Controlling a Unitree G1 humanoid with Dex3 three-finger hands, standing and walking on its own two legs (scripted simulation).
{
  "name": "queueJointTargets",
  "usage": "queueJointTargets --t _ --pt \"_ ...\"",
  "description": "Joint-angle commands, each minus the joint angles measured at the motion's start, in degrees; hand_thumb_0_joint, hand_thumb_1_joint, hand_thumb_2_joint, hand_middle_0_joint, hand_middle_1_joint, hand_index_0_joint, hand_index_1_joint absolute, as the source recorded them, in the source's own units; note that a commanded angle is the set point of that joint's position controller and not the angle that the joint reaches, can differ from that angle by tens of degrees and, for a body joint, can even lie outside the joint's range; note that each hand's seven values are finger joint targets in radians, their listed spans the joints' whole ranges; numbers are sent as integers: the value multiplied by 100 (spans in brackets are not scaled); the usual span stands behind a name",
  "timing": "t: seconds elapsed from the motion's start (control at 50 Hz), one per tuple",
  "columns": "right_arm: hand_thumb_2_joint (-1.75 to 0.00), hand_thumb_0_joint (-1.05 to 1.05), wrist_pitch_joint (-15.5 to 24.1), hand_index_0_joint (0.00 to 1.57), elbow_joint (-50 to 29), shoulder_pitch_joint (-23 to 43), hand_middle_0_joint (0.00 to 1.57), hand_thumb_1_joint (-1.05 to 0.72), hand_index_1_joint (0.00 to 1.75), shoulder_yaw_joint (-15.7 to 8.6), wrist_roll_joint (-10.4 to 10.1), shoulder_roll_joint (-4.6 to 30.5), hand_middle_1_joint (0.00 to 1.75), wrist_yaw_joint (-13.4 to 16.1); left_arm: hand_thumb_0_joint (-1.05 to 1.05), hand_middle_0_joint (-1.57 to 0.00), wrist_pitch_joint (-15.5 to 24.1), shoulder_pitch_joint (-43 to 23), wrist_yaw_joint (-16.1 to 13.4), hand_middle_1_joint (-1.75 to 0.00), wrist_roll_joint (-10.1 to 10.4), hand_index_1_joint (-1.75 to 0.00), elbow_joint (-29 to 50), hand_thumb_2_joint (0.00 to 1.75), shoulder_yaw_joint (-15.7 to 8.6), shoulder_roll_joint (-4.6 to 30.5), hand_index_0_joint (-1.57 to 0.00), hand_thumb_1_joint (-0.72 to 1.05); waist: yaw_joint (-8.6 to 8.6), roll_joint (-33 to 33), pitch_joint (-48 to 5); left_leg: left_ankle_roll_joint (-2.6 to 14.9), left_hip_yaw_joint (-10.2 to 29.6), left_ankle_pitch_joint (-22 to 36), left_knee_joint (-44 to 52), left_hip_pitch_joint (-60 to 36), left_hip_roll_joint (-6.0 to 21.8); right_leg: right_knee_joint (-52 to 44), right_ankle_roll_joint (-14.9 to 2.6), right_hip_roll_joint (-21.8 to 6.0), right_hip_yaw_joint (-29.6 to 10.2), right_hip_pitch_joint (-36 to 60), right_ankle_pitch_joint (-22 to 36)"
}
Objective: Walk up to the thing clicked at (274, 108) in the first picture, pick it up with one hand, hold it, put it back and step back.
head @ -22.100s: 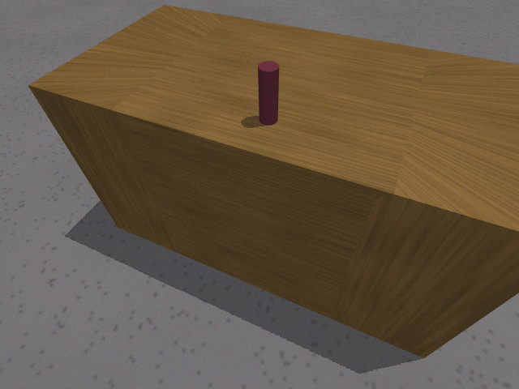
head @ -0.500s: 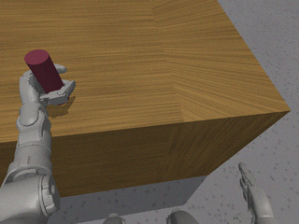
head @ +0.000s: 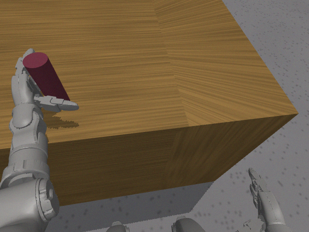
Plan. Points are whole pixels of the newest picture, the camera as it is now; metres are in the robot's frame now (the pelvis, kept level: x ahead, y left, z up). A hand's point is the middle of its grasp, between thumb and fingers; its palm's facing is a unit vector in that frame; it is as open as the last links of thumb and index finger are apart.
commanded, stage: withdraw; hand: left
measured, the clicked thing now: (49, 84) +0.47 +0.22 +0.11
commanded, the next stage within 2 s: rise in 0.22 s
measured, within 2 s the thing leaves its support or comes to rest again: neither
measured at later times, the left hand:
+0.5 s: hand out of the picture +0.45 +0.30 +0.18, palm faces +0.27 -0.94 -0.22, open 17.5 cm
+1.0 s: hand out of the picture +0.30 +0.31 +0.18, palm faces +0.42 -0.82 -0.39, open 17.5 cm
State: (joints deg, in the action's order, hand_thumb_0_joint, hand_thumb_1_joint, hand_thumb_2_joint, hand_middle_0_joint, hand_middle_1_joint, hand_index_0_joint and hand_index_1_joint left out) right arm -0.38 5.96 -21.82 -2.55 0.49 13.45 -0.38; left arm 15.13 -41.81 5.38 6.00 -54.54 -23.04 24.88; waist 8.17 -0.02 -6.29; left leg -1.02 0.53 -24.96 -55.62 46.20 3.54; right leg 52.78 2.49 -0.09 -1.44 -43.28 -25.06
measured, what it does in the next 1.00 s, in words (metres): stands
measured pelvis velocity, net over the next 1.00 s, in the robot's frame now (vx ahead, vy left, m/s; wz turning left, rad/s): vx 0.02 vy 0.00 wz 0.03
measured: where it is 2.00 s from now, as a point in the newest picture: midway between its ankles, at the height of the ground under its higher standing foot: outside the picture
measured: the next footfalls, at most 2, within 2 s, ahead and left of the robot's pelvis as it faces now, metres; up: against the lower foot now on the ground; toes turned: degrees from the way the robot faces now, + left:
none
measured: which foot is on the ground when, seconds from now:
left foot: down 0.00-1.00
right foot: down 0.00-1.00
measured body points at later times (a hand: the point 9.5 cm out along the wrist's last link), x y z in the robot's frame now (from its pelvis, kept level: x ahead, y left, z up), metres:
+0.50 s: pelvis +0.01 +0.00 +0.02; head +0.06 +0.00 +0.47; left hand +0.43 +0.35 +0.20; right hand +0.16 -0.25 -0.04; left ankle +0.02 +0.13 -0.68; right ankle +0.00 -0.15 -0.68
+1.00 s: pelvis +0.02 +0.00 +0.03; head +0.02 -0.01 +0.48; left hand +0.27 +0.35 +0.20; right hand +0.18 -0.25 -0.03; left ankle +0.02 +0.13 -0.68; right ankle +0.00 -0.15 -0.68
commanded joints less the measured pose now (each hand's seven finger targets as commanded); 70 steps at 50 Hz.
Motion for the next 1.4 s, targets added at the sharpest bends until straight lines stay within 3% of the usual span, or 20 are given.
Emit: queueJointTargets --t 0.0,0.1,0.16,0.18,0.26,0.32,0.34,0.38,0.4,0.48,0.64,0.68,0.72,0.76,0.8,0.9,0.98,1.14,1.22,1.38 --pt "-5 0 253 5 -978 -30 5 53 5 -476 -49 850 5 114 0 -6 287 -2996 -47 -4 33 -4 1748 5 -303 2081 -6 -53 -156 910 -2922 121 -23 2446 691 -2261 -161 -632 -276 138 254 1143 2190" --pt "-5 0 269 5 -715 58 5 54 5 -429 -150 872 5 154 0 -6 -173 -2931 123 -3 61 -2 1494 1 -474 2451 -7 -52 -245 918 -2567 84 -26 2327 952 -2322 -147 -873 -307 153 280 1204 1991" --pt "-5 0 337 5 -363 145 5 55 5 -433 -211 875 5 177 0 -5 -481 -2718 362 -4 109 -2 1085 1 -421 2454 -8 -54 -265 793 -2334 92 -55 2284 1080 -2286 -148 -989 -305 168 307 1282 1985" --pt "-5 0 389 5 -336 302 5 55 5 -364 -248 794 5 187 0 -5 -580 -2836 468 -2 141 -1 1105 0 -129 2154 -7 -51 -233 709 -2118 133 -94 2117 1109 -2193 -184 -1063 -281 154 282 1270 1950" --pt "-4 0 512 5 -17 346 5 57 5 -145 -323 696 5 224 0 -5 -917 -2798 795 -3 232 -1 871 0 -301 2498 -8 -53 -313 513 -2023 181 -156 2008 1226 -2125 -224 -1178 -248 127 262 1443 1984" --pt "-5 0 571 5 244 251 5 59 5 -11 -328 620 5 229 0 -6 -1044 -2808 1058 -5 310 -6 982 5 -83 2203 -5 -59 -283 521 -1976 160 -116 2198 1285 -2337 -199 -1206 -266 131 301 1289 2032" --pt "-5 0 519 5 51 274 5 58 5 -267 -275 881 5 212 0 -6 -983 -3042 717 -5 -384 -5 1877 3 -245 3488 -6 -58 -616 1063 -2519 67 -201 2495 1335 -2701 -284 -1280 -238 49 310 1631 2363" --pt "-5 0 416 5 410 6 5 58 5 -183 -281 824 5 166 0 -6 -1170 -2184 566 -7 -365 -6 568 3 -65 2764 -7 -56 -371 162 -1619 117 -158 2384 1405 -2286 -254 -1328 -189 102 369 1596 2376" --pt "-5 0 448 5 35 440 5 58 5 -240 -295 909 5 146 0 -6 -1144 -2363 540 -7 -402 -6 973 3 -12 2797 -7 -57 -341 199 -1851 124 -159 2369 1426 -2408 -250 -1353 -188 75 346 1709 2388" --pt "-4 0 411 5 24 251 5 59 5 -461 -306 1135 5 174 0 -5 -1099 -2739 224 -8 -646 -6 1457 3 -726 4053 -6 -55 -521 474 -2395 126 -196 2526 1412 -2753 -313 -1432 -163 0 318 2066 2532" --pt "-6 0 526 5 622 457 5 55 5 -96 -359 550 5 45 0 -5 -1045 -1582 -116 -3 -686 -3 1478 2 -361 3192 -5 -56 -725 973 -1737 32 -175 2455 1674 -2854 -250 -1529 -258 41 410 1740 2036" --pt "-6 0 612 5 469 412 5 54 5 -354 -347 821 5 53 0 -6 -1007 -1386 -178 -3 -650 -4 2015 3 -249 2994 -5 -57 -648 1081 -1931 -29 -102 2607 1716 -3219 -173 -1554 -287 93 488 1626 1933" --pt "-6 0 652 5 714 227 5 54 5 -184 -334 634 5 2 0 -6 -984 -840 -249 -3 -610 -4 2608 3 -178 2776 -5 -57 -794 1205 -1863 -71 -84 2763 1745 -3306 -150 -1580 -307 108 545 1667 1928" --pt "-6 0 690 5 678 213 5 53 5 -595 -348 1015 5 50 0 -6 -988 -19 -353 -4 -536 -4 3131 2 -361 2740 -6 -57 -789 1020 -1775 -105 -53 2819 1813 -3354 -118 -1614 -307 125 595 1774 1929" --pt "-6 0 685 5 713 297 5 53 5 -438 -363 824 5 39 0 -6 -945 529 -404 -4 -443 -4 4211 2 -204 2343 -6 -55 -863 1009 -1458 -92 -99 2567 1886 -3216 -163 -1692 -300 108 591 1837 1844" --pt "-5 0 611 5 701 160 6 54 5 -765 -411 938 5 163 0 -6 -868 2653 -657 -4 -249 -3 6344 0 -852 2264 -7 -52 -1032 694 -1176 -31 -188 2362 1984 -3081 -239 -1749 -260 79 559 2298 1941" --pt "-5 0 581 5 586 379 6 54 5 -862 -401 866 5 270 0 -6 -733 3798 -805 -4 -145 -3 7579 0 -908 1759 -7 -51 -1012 454 -757 27 -260 2026 2052 -2961 -293 -1844 -209 42 468 2410 1826" --pt "-5 0 599 5 568 300 6 52 5 -910 -344 686 5 319 0 -6 -406 5992 -777 -6 -128 -5 8591 1 -520 831 -7 -53 -1034 276 -93 60 -282 1639 2135 -2801 -319 -1834 -204 26 495 2215 1476" --pt "-5 0 659 5 512 180 6 53 5 -1018 -335 678 5 327 0 -5 -236 6696 -736 -5 -109 -4 8844 0 -469 651 -6 -51 -1037 74 185 106 -340 1329 2116 -2678 -372 -1935 -156 -25 461 2104 1281" --pt "-5 0 882 5 610 84 6 53 5 -1022 -275 630 5 401 0 -5 74 6335 -740 -6 -139 -5 8665 2 -725 823 -6 -53 -1061 81 541 134 -339 439 2211 -2532 -456 -2171 -141 -124 327 1814 246"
